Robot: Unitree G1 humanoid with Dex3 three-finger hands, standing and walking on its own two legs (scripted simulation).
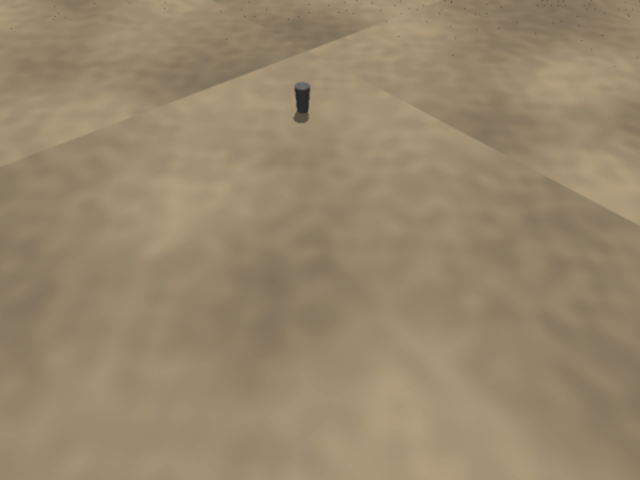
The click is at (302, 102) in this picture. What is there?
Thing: tapered cup
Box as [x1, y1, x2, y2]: [295, 82, 309, 113]
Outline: 300,82 295,84 297,110 303,113 307,111 309,85 307,83
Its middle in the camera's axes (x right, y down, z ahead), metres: -0.10 -0.86 +2.23
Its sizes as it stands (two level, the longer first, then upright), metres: 0.086 0.086 0.151
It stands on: the floor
